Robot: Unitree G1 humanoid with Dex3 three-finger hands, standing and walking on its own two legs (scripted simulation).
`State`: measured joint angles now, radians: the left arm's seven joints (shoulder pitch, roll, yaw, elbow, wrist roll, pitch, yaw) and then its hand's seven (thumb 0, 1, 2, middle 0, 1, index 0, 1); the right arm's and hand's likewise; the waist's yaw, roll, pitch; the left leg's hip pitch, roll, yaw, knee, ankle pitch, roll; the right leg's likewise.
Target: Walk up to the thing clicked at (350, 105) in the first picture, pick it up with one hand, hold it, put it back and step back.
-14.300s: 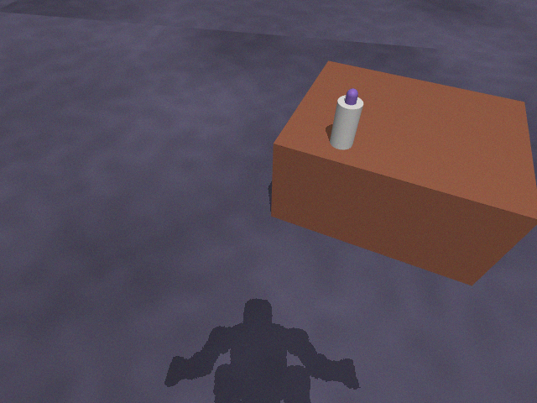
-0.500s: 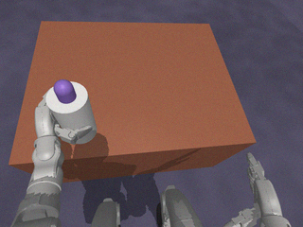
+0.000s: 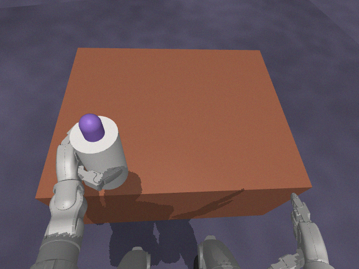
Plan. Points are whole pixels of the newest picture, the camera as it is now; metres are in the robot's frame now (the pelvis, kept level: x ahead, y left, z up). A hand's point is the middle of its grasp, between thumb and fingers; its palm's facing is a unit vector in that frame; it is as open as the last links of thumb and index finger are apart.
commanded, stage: lift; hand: left
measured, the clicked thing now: (101, 150) +0.36 +0.16 +0.03
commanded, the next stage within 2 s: hold in 0.36 s
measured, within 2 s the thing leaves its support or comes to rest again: neither
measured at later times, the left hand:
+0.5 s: hand (92, 156) +0.34 +0.18 +0.04, palm faces +0.16 -0.99 -0.05, open 11.9 cm
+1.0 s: hand (90, 158) +0.33 +0.17 +0.06, palm faces +0.17 -0.98 -0.05, open 11.9 cm
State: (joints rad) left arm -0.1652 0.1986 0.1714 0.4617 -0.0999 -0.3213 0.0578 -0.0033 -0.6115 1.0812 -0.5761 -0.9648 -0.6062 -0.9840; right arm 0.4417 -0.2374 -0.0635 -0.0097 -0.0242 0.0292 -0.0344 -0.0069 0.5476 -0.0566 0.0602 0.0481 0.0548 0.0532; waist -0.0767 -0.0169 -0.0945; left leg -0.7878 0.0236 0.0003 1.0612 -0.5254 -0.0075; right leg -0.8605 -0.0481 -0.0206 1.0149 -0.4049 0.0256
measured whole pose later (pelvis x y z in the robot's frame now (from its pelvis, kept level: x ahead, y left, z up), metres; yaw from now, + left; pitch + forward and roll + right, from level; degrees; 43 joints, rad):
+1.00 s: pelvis +0.01 +0.01 +0.02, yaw +0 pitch +10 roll -1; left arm -0.01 0.16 0.12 0.22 -0.12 -0.18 0.07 0.00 -0.61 1.08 -0.57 -0.97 -0.60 -0.99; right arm 0.41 -0.21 -0.06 0.17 -0.01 -0.04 -0.06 -0.01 0.52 -0.06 0.06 0.05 0.05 0.05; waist -0.03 0.00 -0.08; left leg -0.62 0.02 0.01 0.93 -0.49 0.00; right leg -0.69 -0.05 -0.01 0.89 -0.37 0.03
